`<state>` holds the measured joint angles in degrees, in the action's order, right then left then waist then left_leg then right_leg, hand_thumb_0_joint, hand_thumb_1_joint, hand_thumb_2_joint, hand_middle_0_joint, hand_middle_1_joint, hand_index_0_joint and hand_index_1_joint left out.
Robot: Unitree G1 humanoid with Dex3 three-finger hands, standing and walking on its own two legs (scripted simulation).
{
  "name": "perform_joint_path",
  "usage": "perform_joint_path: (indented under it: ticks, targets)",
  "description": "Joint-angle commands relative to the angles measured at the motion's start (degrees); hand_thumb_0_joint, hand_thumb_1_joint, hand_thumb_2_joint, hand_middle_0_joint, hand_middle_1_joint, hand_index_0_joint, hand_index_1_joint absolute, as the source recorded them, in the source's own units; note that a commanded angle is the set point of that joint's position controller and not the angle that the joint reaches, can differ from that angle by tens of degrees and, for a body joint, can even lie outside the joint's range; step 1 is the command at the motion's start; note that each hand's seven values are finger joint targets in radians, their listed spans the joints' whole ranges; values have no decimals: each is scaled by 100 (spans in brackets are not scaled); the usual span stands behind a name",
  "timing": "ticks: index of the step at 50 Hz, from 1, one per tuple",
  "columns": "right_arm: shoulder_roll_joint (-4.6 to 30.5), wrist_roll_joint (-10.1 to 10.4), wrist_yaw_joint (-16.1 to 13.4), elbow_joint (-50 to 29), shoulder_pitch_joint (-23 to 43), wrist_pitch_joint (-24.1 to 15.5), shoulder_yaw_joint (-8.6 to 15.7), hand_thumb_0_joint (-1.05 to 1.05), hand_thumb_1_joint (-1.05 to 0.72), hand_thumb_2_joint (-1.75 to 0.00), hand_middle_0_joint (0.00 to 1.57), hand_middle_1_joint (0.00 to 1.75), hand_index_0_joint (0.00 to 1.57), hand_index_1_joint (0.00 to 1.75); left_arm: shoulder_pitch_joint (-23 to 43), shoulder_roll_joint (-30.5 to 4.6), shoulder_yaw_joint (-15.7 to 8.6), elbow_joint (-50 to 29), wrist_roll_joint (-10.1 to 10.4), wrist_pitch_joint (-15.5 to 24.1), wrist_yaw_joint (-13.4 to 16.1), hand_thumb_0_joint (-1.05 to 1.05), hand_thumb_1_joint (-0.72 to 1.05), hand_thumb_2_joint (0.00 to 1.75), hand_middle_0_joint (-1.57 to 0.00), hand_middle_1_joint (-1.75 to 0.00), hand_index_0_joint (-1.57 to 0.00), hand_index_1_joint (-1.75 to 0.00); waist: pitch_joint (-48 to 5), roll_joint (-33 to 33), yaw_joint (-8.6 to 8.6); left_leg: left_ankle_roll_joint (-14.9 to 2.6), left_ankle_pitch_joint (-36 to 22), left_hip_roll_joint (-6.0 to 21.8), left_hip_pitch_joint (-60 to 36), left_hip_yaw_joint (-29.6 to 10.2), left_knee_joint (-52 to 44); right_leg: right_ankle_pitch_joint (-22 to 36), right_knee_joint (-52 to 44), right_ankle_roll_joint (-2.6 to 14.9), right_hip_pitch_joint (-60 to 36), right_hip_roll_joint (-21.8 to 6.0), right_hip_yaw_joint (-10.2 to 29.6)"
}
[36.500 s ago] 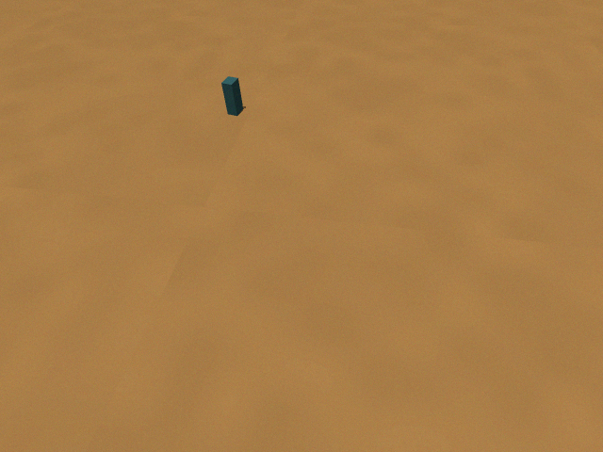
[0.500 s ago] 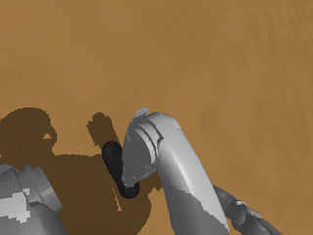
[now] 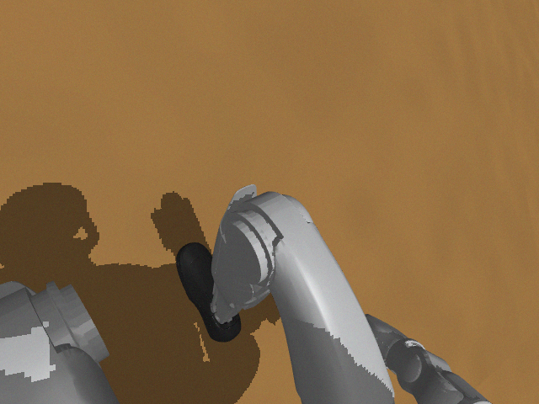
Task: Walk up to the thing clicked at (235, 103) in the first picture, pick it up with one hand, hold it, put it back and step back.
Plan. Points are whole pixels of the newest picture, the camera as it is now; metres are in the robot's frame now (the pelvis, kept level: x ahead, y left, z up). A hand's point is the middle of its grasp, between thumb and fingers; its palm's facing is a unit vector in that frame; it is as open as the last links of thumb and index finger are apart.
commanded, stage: close in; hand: left
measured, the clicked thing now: out of the picture +0.55 +0.24 -0.21
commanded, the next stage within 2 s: none
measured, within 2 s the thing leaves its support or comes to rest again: neither
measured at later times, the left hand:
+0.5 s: hand out of the picture +0.53 +0.25 -0.17, palm faces +0.25 -0.97 -0.05, open 14.9 cm
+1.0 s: hand out of the picture +0.53 +0.25 -0.17, palm faces +0.24 -0.97 -0.04, open 15.0 cm
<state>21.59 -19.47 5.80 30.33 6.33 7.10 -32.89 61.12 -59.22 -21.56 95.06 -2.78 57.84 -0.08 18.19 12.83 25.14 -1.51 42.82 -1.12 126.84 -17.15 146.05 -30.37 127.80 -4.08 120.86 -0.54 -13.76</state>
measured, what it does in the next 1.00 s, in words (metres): stands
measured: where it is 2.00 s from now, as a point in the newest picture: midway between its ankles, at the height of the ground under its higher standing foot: (161, 358)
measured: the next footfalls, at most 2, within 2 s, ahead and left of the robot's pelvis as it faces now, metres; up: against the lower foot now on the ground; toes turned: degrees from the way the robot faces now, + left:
none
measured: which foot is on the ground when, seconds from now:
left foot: down 0.00-1.00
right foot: down 0.00-1.00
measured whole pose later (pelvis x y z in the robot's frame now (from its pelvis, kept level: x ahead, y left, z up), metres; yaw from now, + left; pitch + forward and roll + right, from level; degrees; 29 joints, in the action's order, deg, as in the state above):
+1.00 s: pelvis +0.00 +0.00 +0.00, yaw +0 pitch +22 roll -19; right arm 21.5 -19.1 5.8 30.4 5.6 7.1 -32.7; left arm 61.6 -59.1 -21.3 95.2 -2.6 57.6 -0.7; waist 18.1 12.8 25.1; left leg -1.7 42.7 -1.0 127.2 -16.8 146.1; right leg -30.3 127.9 -4.1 121.2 -0.5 -13.5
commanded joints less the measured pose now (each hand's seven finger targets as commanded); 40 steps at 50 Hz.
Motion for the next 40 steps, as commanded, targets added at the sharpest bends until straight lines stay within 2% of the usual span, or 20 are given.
perform_joint_path:
  ticks: [1, 2, 6, 8, 9, 10, 15, 20, 21, 22, 26, 30, 34, 40]
  targets:
    - [2109, 3, -70, 206, -786, 187, 578, 0, -89, -89, 20, 30, 20, 30, 1369, -987, -132, -746, 41, 288, 35, 0, -23, 33, -25, -33, -28, -31, -3578, -3477, 742, 193, -1430, 379, -2436, 134, -1930, 1054, -709, 365, -2344, 270, -404]
    - [2136, 4, -74, 178, -821, 200, 579, 0, -88, -89, 20, 30, 20, 30, 1432, -994, -157, -762, 43, 287, 39, 0, -23, 32, -26, -34, -28, -31, -3568, -3524, 801, 212, -1475, 393, -2516, 77, -1998, 1072, -697, 369, -2301, 262, -442]
    - [2107, -5, -85, 146, -779, 226, 546, 0, -88, -89, 20, 30, 20, 30, 1393, -1024, -144, -679, 19, 265, 88, 0, -23, 30, -21, -29, -23, -27, -3641, -3406, 806, 172, -1442, 387, -2388, 114, -1941, 1072, -729, 351, -2434, 282, -404]
    - [2138, 5, -87, 145, -709, 219, 566, 0, -89, -89, 20, 30, 20, 30, 1561, -1022, -50, -694, 0, 307, 80, 0, -24, 31, -24, -32, -26, -29, -3450, -3480, 864, 170, -1116, 377, -2256, 94, -2020, 816, -725, 382, -2241, 284, -429]
    - [2143, -2, -85, 146, -750, 219, 557, 0, -88, -89, 20, 30, 20, 30, 1492, -1012, -66, -696, 11, 310, 73, 0, -20, 32, -24, -32, -26, -29, -3542, -3475, 866, 174, -1168, 387, -2348, 77, -2015, 876, -724, 368, -2316, 285, -437]
    - [2129, 15, -90, 121, -666, 206, 563, 0, -89, -89, 20, 30, 20, 30, 1497, -1030, -82, -701, 18, 313, 55, 0, -20, 32, -24, -32, -26, -29, -3449, -3457, 815, 173, -1082, 388, -2326, 81, -2015, 789, -722, 377, -2167, 281, -436]
    - [2128, 11, -78, 129, -730, 195, 563, 0, -88, -89, 20, 30, 20, 30, 1426, -963, -106, -656, 53, 326, 15, 0, -21, 33, -23, -32, -25, -29, -3504, -3464, 798, 183, -1114, 386, -2389, 72, -2023, 830, -718, 370, -2240, 282, -445]
    - [2163, 7, -67, 138, -791, 188, 585, 0, -88, -89, 20, 30, 20, 30, 1464, -897, -66, -722, 9, 315, 16, 0, -24, 29, -22, -30, -24, -27, -3441, -3519, 840, 220, -1303, 411, -2522, -4, -2049, 955, -651, 365, -2141, 245, -471]
    - [2161, 7, -62, 147, -817, 203, 583, 0, -88, -89, 20, 30, 20, 30, 1459, -911, -86, -707, 10, 317, 24, 0, -23, 29, -21, -29, -23, -26, -3452, -3499, 842, 214, -1333, 404, -2503, 7, -2045, 973, -664, 362, -2193, 254, -480]
    - [2141, 12, -67, 138, -781, 195, 578, 0, -89, -89, 20, 30, 20, 30, 1398, -977, -144, -723, 16, 302, 27, 0, -25, 29, -21, -29, -23, -26, -3487, -3436, 770, 202, -1329, 402, -2471, 38, -2000, 966, -675, 361, -2199, 260, -447]
    - [2163, 4, -67, 143, -799, 192, 583, 0, -89, -89, 20, 30, 20, 30, 1422, -1045, -216, -783, 73, 337, 31, 0, -21, 31, -24, -30, -25, -28, -3509, -3482, 769, 188, -1249, 390, -2377, 94, -1967, 936, -697, 357, -2295, 278, -436]
    - [2091, 4, -51, 160, -838, 162, 593, 0, -88, -89, 20, 30, 20, 30, 1407, -932, -131, -869, 84, 321, -36, 0, -22, 30, -22, -30, -24, -28, -3613, -3420, 740, 166, -1313, 371, -2280, 179, -1912, 989, -702, 354, -2481, 292, -390]
    - [2136, 13, -47, 190, -832, 160, 615, 0, -89, -89, 20, 30, 20, 30, 1400, -785, -46, -733, 55, 285, -43, 0, -23, 29, -22, -29, -24, -27, -3483, -3436, 830, 201, -1260, 388, -2405, 74, -1980, 925, -680, 369, -2214, 269, -463]
    - [2127, 23, -59, 173, -752, 139, 600, 0, -88, -89, 20, 30, 20, 30, 1513, -934, -109, -824, 136, 342, -19, 0, -23, 29, -20, -28, -22, -25, -3551, -3397, 755, 159, -1087, 360, -2241, 152, -1919, 825, -716, 369, -2321, 293, -399]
